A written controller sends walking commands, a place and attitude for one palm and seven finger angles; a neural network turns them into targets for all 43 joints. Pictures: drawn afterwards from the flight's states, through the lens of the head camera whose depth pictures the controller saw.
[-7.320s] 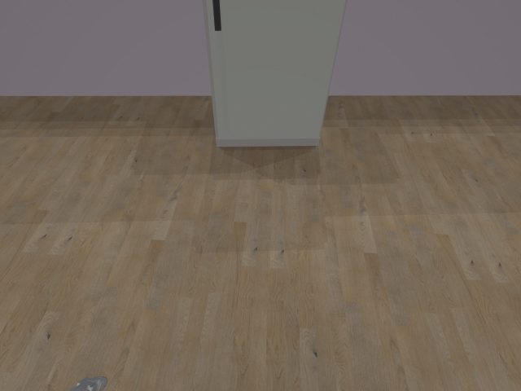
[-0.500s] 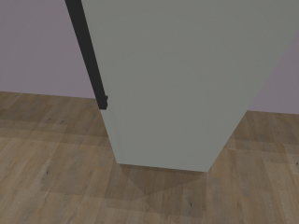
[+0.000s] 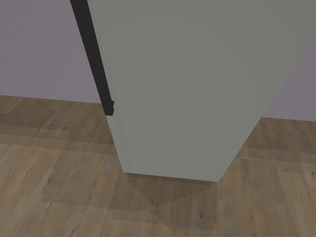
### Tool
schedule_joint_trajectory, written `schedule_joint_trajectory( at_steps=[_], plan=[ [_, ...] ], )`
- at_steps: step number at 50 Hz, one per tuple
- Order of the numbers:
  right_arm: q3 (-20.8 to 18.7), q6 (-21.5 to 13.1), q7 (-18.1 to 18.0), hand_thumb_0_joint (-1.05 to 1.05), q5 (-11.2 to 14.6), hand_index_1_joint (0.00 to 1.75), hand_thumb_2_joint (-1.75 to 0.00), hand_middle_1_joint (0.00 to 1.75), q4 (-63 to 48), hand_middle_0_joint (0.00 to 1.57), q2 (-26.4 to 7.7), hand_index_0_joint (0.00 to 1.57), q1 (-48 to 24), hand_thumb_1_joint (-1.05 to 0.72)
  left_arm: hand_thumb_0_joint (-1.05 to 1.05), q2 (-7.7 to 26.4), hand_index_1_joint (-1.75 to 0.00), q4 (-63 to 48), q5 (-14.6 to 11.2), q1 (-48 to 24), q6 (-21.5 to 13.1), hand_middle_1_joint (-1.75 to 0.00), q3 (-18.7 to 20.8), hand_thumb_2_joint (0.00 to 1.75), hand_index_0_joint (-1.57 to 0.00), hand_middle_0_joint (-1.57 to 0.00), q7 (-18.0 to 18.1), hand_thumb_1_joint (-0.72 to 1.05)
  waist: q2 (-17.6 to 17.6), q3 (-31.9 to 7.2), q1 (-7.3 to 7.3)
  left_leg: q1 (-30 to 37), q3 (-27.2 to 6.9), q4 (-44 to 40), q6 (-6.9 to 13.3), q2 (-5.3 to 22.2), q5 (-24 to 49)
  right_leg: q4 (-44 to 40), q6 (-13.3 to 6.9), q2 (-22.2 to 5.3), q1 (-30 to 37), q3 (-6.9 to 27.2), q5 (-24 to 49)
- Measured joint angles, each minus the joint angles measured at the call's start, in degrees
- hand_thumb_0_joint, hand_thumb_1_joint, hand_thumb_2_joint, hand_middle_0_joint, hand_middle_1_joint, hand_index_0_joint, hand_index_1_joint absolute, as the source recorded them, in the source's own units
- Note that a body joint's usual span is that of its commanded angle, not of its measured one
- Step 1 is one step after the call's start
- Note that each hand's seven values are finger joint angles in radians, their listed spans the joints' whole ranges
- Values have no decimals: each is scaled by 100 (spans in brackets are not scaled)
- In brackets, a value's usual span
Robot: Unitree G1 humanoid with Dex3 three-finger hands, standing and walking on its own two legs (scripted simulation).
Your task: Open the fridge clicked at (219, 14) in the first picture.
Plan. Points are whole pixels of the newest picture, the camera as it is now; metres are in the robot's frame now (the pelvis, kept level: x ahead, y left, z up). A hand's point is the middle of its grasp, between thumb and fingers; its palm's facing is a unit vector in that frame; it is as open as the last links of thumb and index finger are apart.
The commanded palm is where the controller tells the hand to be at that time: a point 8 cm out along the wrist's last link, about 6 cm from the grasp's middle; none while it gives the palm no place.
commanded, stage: look again from close up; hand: left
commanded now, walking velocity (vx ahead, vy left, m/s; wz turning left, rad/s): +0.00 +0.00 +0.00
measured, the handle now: (96, 50) +0.54 +0.22 +0.19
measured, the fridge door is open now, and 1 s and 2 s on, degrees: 0 0 0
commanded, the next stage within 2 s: shuffle to correct the standing spot in 0.14 s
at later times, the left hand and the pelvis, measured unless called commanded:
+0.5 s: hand out of the picture +0.00 +0.19 -0.18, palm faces +0.09 -0.98 -0.18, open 7.4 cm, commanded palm none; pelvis +0.02 +0.02 -0.01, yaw +2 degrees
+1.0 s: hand out of the picture +0.14 +0.21 -0.18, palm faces +0.04 -0.97 -0.22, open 7.3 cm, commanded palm none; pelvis +0.07 +0.03 -0.01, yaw +2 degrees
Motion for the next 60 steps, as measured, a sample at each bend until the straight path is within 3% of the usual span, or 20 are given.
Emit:
schedule_joint_trajectory(
  at_steps=[16,26,30,33,35,38,41,44,48,53,56,60],
  plan=[
    [5,9,10,0,-9,30,-89,30,-7,20,-17,20,-36,-90,0,8,-30,11,13,22,6,-30,7,89,-20,-20,2,91,-3,-8,18,-4,-19,-12,18,-22,5,-40,21,-21,22,-19,11],
    [-46,136,88,0,-59,30,-89,30,-90,20,29,20,342,-91,0,-144,-30,-100,63,453,65,-30,150,89,-20,-20,-6,90,-40,-95,128,-312,41,782,198,-45,-502,311,151,-115,7,-104,-364],
    [-40,-28,52,0,-71,30,-89,30,-188,19,141,20,495,-91,0,-126,-30,-9,82,610,196,-30,185,89,-20,-20,-3,90,-262,-76,134,-140,266,683,344,-227,-674,1104,12,-271,-281,60,-982],
    [-23,-117,-29,0,-78,30,-89,30,-247,19,206,20,622,-90,0,-172,-30,19,85,523,240,-30,176,89,-20,-20,-9,91,-179,16,20,28,351,466,433,-275,-643,2303,-88,-207,-802,37,-1509],
    [0,-136,-60,0,-87,30,-89,30,-218,19,274,20,716,-90,1,-188,-30,-22,69,364,219,-30,179,89,-20,-20,-11,91,-128,100,-65,151,338,274,447,-333,-577,2553,-83,-187,-1034,-3,-1458],
    [41,-113,-96,0,-74,30,-89,30,-86,20,398,20,820,-90,1,-173,-30,-135,55,53,189,-30,196,89,-20,-20,51,92,-91,229,-128,303,286,66,423,-423,-510,1932,-23,-157,-1079,-14,-964],
    [44,-56,-113,0,-26,30,-89,30,51,20,492,20,882,-90,2,-85,-30,-260,21,-159,93,-30,218,89,-20,-20,55,94,-78,313,-135,347,251,207,355,-486,-653,754,-10,-134,-765,-1,52],
    [-31,43,-110,0,58,30,-89,30,121,20,458,20,775,-90,1,-120,-30,-302,3,-278,-19,-30,179,89,-20,-19,82,93,138,293,-182,200,167,611,260,-325,-762,729,-133,-3,-695,-98,-90],
    [-120,129,-111,0,97,30,-89,30,26,20,461,20,505,-90,1,-135,-30,-372,17,-404,-20,-30,133,89,-20,-19,151,92,85,216,-248,-93,91,964,153,-203,-1049,727,-201,2,-692,-227,-173],
    [-178,126,-151,1,10,30,-89,30,-95,20,407,20,135,-92,0,-149,-30,-442,-32,-490,108,-30,205,89,-20,-20,191,93,-204,197,-98,-27,203,639,154,-170,-595,815,-141,-25,-696,-130,-169],
    [-222,115,-137,2,-14,30,-89,30,-174,20,253,20,69,-93,-1,-148,-30,-457,7,-453,175,-30,197,89,-20,-20,149,94,-193,92,-6,43,266,541,197,-172,-619,678,-95,-6,-637,-72,-74],
    [-214,84,-115,1,-13,30,-89,30,-271,19,122,20,-20,-92,-1,-140,-30,-394,26,-319,137,-30,154,89,-20,-20,119,94,-93,3,14,119,293,391,211,-169,-524,462,-86,16,-539,-51,70]
  ],
)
